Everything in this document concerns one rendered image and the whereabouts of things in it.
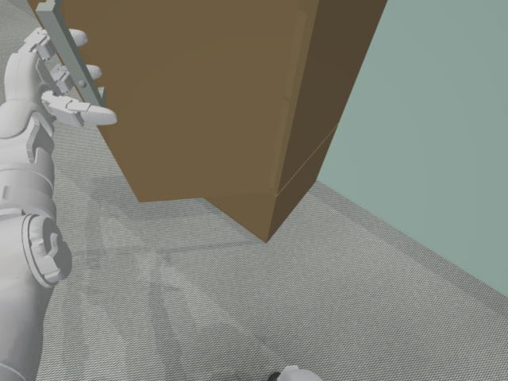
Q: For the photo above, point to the handle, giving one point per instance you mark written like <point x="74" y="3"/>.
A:
<point x="54" y="23"/>

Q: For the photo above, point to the left robot upper arm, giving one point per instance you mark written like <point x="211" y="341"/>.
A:
<point x="34" y="257"/>

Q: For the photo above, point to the cupboard door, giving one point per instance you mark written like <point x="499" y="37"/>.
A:
<point x="197" y="87"/>

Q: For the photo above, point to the robot left hand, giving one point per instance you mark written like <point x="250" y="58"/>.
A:
<point x="28" y="79"/>

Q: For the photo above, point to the right robot shin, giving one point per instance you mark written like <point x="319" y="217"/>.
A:
<point x="288" y="368"/>

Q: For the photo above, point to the robot left forearm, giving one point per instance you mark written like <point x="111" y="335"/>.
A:
<point x="26" y="167"/>

